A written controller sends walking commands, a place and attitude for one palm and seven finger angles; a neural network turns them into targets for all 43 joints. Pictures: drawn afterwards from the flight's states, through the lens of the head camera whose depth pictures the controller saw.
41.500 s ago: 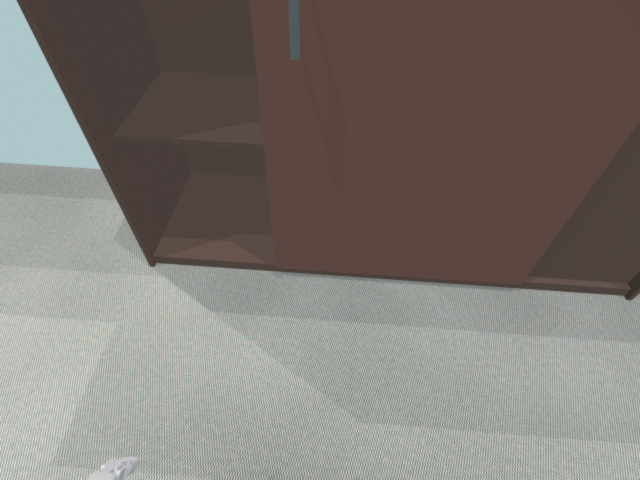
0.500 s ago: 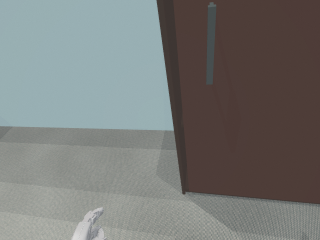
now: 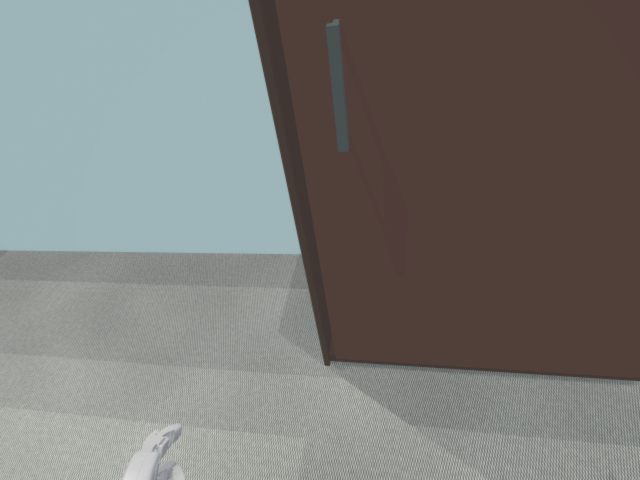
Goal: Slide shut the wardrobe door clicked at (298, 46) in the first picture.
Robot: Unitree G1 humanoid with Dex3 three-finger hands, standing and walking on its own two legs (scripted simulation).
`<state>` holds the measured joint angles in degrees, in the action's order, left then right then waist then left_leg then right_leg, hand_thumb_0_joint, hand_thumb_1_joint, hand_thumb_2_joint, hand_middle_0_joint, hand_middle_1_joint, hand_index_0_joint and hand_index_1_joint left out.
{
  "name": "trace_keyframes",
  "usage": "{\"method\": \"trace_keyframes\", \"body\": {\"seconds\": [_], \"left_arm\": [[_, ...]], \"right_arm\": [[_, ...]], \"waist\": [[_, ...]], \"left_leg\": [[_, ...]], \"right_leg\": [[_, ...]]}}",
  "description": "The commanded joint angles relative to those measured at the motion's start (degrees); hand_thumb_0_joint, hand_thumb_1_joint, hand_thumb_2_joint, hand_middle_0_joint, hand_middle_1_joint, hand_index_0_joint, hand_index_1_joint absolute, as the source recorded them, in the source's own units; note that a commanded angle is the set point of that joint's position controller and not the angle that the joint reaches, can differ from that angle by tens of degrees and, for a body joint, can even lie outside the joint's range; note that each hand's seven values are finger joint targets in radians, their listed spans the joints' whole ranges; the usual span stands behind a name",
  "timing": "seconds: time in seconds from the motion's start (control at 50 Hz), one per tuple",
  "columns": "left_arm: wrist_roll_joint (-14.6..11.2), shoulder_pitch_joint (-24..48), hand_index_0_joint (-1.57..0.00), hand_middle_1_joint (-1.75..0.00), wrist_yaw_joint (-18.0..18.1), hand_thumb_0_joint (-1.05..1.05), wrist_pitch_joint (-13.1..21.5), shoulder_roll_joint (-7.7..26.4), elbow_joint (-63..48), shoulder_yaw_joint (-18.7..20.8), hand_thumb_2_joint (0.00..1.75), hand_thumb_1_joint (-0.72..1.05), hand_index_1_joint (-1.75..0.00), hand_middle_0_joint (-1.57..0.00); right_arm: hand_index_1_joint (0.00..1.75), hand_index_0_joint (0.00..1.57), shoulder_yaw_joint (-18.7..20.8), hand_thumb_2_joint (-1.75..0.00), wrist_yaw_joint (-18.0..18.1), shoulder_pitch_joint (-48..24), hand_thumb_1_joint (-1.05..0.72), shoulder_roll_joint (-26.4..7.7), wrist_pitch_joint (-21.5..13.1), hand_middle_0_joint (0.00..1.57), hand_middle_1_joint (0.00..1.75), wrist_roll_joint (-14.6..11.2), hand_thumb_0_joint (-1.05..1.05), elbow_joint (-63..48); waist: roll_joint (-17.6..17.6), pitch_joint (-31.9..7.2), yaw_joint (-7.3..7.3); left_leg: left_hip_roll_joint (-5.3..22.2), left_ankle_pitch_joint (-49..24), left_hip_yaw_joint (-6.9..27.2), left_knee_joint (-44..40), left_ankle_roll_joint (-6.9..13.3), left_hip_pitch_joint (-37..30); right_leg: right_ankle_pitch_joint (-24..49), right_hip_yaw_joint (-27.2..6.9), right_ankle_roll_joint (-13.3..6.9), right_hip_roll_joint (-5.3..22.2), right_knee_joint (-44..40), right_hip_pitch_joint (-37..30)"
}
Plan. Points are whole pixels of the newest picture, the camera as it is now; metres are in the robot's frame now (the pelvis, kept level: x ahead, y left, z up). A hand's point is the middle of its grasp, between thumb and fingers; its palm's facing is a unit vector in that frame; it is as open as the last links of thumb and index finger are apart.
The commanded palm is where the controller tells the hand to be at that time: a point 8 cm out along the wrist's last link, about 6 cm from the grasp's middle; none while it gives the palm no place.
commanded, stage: stop stepping back and stand still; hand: right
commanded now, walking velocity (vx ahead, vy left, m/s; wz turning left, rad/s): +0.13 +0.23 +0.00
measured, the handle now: (340, 88) +0.69 -0.03 +0.23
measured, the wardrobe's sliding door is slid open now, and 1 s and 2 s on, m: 0.02 0.02 0.02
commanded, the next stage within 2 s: let the arm hang, fingers relaxed in 1.60 s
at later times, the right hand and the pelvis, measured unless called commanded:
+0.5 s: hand out of the picture +0.22 -0.31 +0.17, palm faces +0.38 +0.83 -0.41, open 7.4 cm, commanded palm +0.15 -0.34 +0.19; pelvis +0.01 -0.04 +0.03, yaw +1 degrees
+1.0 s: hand (609, 294) +0.25 -0.28 +0.17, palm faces +0.42 +0.81 -0.41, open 7.4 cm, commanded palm +0.19 -0.33 +0.19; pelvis +0.04 -0.03 +0.01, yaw +0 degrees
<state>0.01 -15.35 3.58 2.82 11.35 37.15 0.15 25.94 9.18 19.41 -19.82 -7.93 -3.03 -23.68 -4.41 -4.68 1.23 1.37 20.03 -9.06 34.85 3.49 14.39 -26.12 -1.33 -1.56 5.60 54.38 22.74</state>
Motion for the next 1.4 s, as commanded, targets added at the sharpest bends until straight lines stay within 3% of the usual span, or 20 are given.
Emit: {"method": "trace_keyframes", "body": {"seconds": [0.0, 0.02, 0.04, 0.06, 0.08, 0.12, 0.18, 0.32, 0.42, 0.5, 0.56, 0.58, 0.62, 0.64, 0.76, 0.84, 0.92, 1.04, 1.16, 1.38], "left_arm": [[0.31, 6.85, -0.2, -0.3, 1.58, 0.0, 7.11, 9.08, -12.0, 2.89, 0.9, 0.9, -0.3, -0.2], [0.47, 6.79, -0.2, -0.3, 0.6, 0.0, 7.67, 7.74, -12.0, 2.94, 0.9, 0.9, -0.3, -0.2], [0.04, 7.53, -0.2, -0.3, 0.0, 0.0, 7.96, 7.9, -12.37, 3.84, 0.9, 0.9, -0.3, -0.2], [-0.2, 6.56, -0.2, -0.3, -0.97, 0.0, 7.54, 6.35, -11.81, 3.53, 0.9, 0.9, -0.3, -0.2], [-0.09, 6.28, -0.2, -0.3, -1.73, 0.0, 7.4, 6.93, -11.8, 3.87, 0.9, 0.9, -0.3, -0.2], [-0.09, 8.03, -0.2, -0.3, -2.52, 0.0, 6.22, 5.53, -9.75, 2.79, 0.9, 0.9, -0.3, -0.2], [0.46, 5.84, -0.2, -0.3, -2.16, 0.0, 5.06, 5.64, -8.63, 3.58, 0.9, 0.9, -0.3, -0.2], [-0.82, 4.44, -0.2, -0.3, -0.79, 0.0, 3.2, 6.73, -9.79, 3.61, 0.9, 0.9, -0.3, -0.2], [0.46, 6.29, -0.2, -0.3, -0.61, 0.0, 6.01, 6.42, -9.99, 3.12, 0.9, 0.9, -0.3, -0.2], [0.23, 7.76, -0.2, -0.3, -1.42, 0.0, 7.49, 5.52, -9.83, 1.95, 0.9, 0.9, -0.3, -0.2], [-0.48, 7.03, -0.2, -0.3, -1.62, 0.0, 6.05, 5.07, -11.03, 2.01, 0.9, 0.9, -0.3, -0.2], [-0.58, 6.66, -0.2, -0.3, -1.6, 0.0, 5.73, 5.15, -10.9, 2.3, 0.9, 0.9, -0.3, -0.2], [-2.32, 6.23, -0.2, -0.3, -2.08, 0.0, 3.67, 5.87, -10.76, 3.38, 0.9, 0.9, -0.3, -0.2], [-2.76, 7.34, -0.2, -0.3, -2.03, 0.0, 3.03, 6.21, -10.98, 3.59, 0.9, 0.9, -0.3, -0.2], [-1.68, 9.56, -0.2, -0.3, -0.62, 0.0, 1.92, 6.12, -10.36, 2.6, 0.9, 0.9, -0.3, -0.2], [-1.32, 10.22, -0.2, -0.3, 0.41, 0.0, 3.2, 8.48, -11.15, 3.98, 0.9, 0.9, -0.3, -0.2], [-0.96, 9.59, -0.2, -0.3, 0.68, 0.0, 4.11, 7.37, -10.76, 3.19, 0.9, 0.9, -0.3, -0.2], [-1.28, 8.42, -0.2, -0.3, -0.39, 0.0, 2.86, 7.07, -12.01, 3.16, 0.9, 0.9, -0.3, -0.2], [-1.65, 8.94, -0.2, -0.3, -0.4, 0.0, 1.9, 7.23, -12.64, 2.5, 0.9, 0.9, -0.3, -0.2], [-0.56, 9.78, -0.2, -0.3, 1.3, 0.0, 5.05, 7.69, -11.04, 1.86, 0.9, 0.9, -0.3, -0.2]], "right_arm": [[0.3, 0.2, -3.15, -0.9, 0.89, -9.81, -0.9, -11.51, -6.29, 0.2, 0.3, 0.58, 0.0, -31.34], [0.3, 0.2, -0.58, -0.9, 1.09, -9.94, -0.9, -15.41, -8.05, 0.2, 0.3, 1.38, 0.0, -35.14], [0.3, 0.2, 5.4, -0.9, 0.67, -6.7, -0.9, -21.29, -9.1, 0.2, 0.3, 1.43, 0.0, -35.96], [0.3, 0.2, 7.24, -0.9, -0.3, -0.75, -0.9, -21.2, -8.9, 0.2, 0.3, 0.31, 0.0, -35.11], [0.3, 0.2, 10.29, -0.9, -0.46, 0.39, -0.9, -24.43, -9.33, 0.2, 0.3, 0.6, 0.0, -38.03], [0.3, 0.2, 8.04, -0.9, -0.41, 4.74, -0.9, -18.25, -8.86, 0.2, 0.3, 1.14, 0.0, -30.72], [0.3, 0.2, 7.23, -0.9, -1.28, 7.64, -0.9, -14.16, -7.35, 0.2, 0.3, 0.79, 0.0, -20.85], [0.3, 0.2, 1.83, -0.9, -2.34, 8.27, -0.9, -11.19, -3.75, 0.2, 0.3, 1.17, 0.0, -11.2], [0.3, 0.2, 1.4, -0.9, -1.05, 2.37, -0.9, -14.65, -5.06, 0.2, 0.3, 1.69, 0.0, -24.16], [0.3, 0.2, 6.6, -0.9, 0.79, 7.03, -0.9, -19.05, -6.3, 0.2, 0.3, 1.44, 0.0, -29.96], [0.3, 0.2, 11.53, -0.9, 1.6, 14.49, -0.9, -20.66, -7.23, 0.2, 0.3, 0.63, 0.0, -25.48], [0.3, 0.2, 11.88, -0.9, 1.47, 16.82, -0.9, -19.56, -7.51, 0.2, 0.3, -0.02, 0.0, -21.58], [0.3, 0.2, 11.68, -0.9, 1.26, 19.79, -0.9, -16.13, -6.97, 0.2, 0.3, -1.57, 0.0, -15.03], [0.3, 0.2, 12.01, -0.9, 1.08, 19.58, -0.9, -15.9, -7.13, 0.2, 0.3, -1.86, 0.0, -14.27], [0.3, 0.2, 7.65, -0.9, 1.44, 18.07, -0.9, -12.53, -5.51, 0.2, 0.3, -1.05, 0.0, -10.1], [0.3, 0.2, 4.21, -0.9, 1.53, 11.04, -0.9, -13.06, -6.22, 0.2, 0.3, -0.3, 0.0, -18.65], [0.3, 0.2, 5.14, -0.9, 2.31, 5.26, -0.9, -15.48, -7.09, 0.2, 0.3, 1.12, 0.0, -22.82], [0.3, 0.2, 7.33, -0.9, 1.93, 14.07, -0.9, -14.34, -6.79, 0.2, 0.3, 0.31, 0.0, -18.84], [0.3, 0.2, 6.37, -0.9, 0.47, 17.47, -0.9, -12.51, -5.68, 0.2, 0.3, -0.88, 0.0, -13.03], [0.3, 0.2, 3.8, -0.9, 1.26, 5.16, -0.9, -14.01, -6.1, 0.2, 0.3, 0.87, 0.0, -18.84]], "waist": [[30.7, 2.69, -2.45], [30.47, 3.17, -2.19], [17.47, 3.24, -1.35], [17.14, 3.92, -2.42], [17.8, 4.07, -1.77], [20.19, 6.74, -2.02], [20.98, 6.09, -2.15], [11.79, 6.64, -2.09], [17.4, 0.47, -1.92], [22.7, -3.32, -1.28], [10.2, -6.33, -1.77], [8.9, -5.24, -2.66], [-5.07, -3.98, -1.99], [-6.92, -3.0, -1.53], [-0.12, -0.24, -2.23], [2.89, -1.29, -0.59], [8.92, -1.87, -0.97], [10.05, -4.04, -1.02], [5.54, -0.72, -1.35], [9.99, 0.97, -0.78]], "left_leg": [[-3.17, 16.42, 0.13, 18.75, -0.59, 19.26], [-5.76, 16.83, 4.57, 28.06, -1.52, 23.7], [-4.41, 10.17, 8.53, 32.08, -2.26, 22.39], [-1.73, 8.67, 10.63, 33.37, -2.38, 22.71], [-1.77, 6.99, 10.55, 34.77, -2.66, 22.33], [-0.7, 0.15, 10.08, 30.0, -2.74, 24.45], [-2.13, -3.95, 6.26, 21.73, -2.58, 17.77], [-3.69, 0.08, 2.46, 9.64, -2.84, 12.88], [-2.84, 0.78, 3.73, -2.12, -3.26, 8.06], [-2.08, -12.82, 4.79, -16.85, -2.43, -5.86], [7.53, -39.89, 13.3, -12.5, 1.91, -20.22], [10.53, -44.74, 15.37, -11.53, 3.44, -18.95], [13.55, -49.54, 20.12, -11.56, 5.82, -20.43], [15.17, -49.68, 20.21, -12.39, 6.1, -20.21], [9.69, -33.54, 14.04, -11.7, 0.65, -10.46], [5.35, -26.14, 12.35, -9.85, -5.84, -5.8], [5.23, -31.49, 12.27, -9.7, -3.57, -7.73], [4.36, -28.59, 11.24, -10.13, -2.06, -10.6], [2.92, -17.85, 10.38, -12.42, -2.61, -7.87], [2.87, -5.55, 11.21, -15.76, -2.66, -6.1]], "right_leg": [[1.86, -15.79, -2.95, 7.55, -40.08, -22.38], [4.95, -32.21, -6.13, 15.1, -42.88, -20.24], [10.68, -30.01, -9.33, 16.78, -43.8, -17.21], [8.92, -31.53, -8.58, 15.21, -42.89, -14.76], [11.63, -29.37, -7.39, 14.07, -42.17, -13.83], [13.14, -18.26, -5.13, 13.16, -40.5, -13.99], [-1.78, -10.31, -3.3, 10.85, -44.57, -10.13], [1.59, -7.18, 0.04, 9.84, -48.25, -14.03], [28.85, -7.38, -0.57, 9.07, -40.72, -24.95], [42.38, -4.64, 0.73, 5.37, -30.98, -22.55], [29.95, -0.12, 1.87, -0.67, -20.53, -7.48], [22.76, -0.18, 2.55, -2.76, -19.69, -5.37], [10.12, 0.36, 2.51, -4.62, -12.06, 1.77], [3.26, -0.57, 2.09, -4.18, -8.92, 4.47], [14.39, 3.02, 1.21, -4.14, -23.74, -5.16], [32.98, -1.2, -1.56, 0.88, -27.72, -14.54], [38.79, -1.62, -1.04, -0.09, -25.43, -15.94], [39.61, -2.65, -0.2, 0.05, -26.14, -14.83], [29.78, -4.73, -0.1, 1.03, -30.39, -10.38], [11.27, -5.83, -0.76, -0.28, -35.64, -9.67]]}}
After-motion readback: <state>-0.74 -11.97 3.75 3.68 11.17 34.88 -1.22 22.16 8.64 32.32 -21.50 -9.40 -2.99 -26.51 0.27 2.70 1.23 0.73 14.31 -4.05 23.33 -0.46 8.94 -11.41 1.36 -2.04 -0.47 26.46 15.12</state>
